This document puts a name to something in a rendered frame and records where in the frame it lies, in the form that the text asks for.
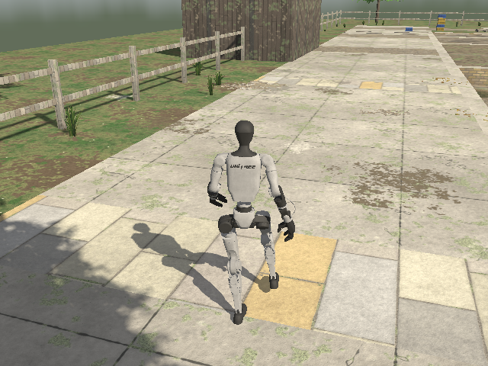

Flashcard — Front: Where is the right robot thigh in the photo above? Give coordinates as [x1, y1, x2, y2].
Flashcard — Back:
[255, 210, 272, 246]

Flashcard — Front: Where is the robot left forearm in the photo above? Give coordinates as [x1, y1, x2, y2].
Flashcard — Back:
[207, 182, 218, 200]

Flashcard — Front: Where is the left robot upper arm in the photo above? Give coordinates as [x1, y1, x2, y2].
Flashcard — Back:
[208, 152, 229, 193]

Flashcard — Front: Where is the robot right forearm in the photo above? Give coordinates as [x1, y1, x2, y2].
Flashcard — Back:
[274, 185, 292, 223]

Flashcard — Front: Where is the left robot thigh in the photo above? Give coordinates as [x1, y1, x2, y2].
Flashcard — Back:
[218, 214, 242, 275]

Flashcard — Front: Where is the right robot upper arm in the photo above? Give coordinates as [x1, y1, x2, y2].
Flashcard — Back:
[260, 153, 281, 197]

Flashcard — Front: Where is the right robot hand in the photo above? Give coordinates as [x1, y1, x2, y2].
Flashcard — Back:
[278, 220, 295, 242]

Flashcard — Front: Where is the robot thigh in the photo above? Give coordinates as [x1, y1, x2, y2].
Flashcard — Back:
[255, 210, 272, 246]
[218, 214, 242, 275]

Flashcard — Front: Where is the left robot hand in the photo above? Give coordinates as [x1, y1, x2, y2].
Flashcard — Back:
[210, 193, 227, 207]

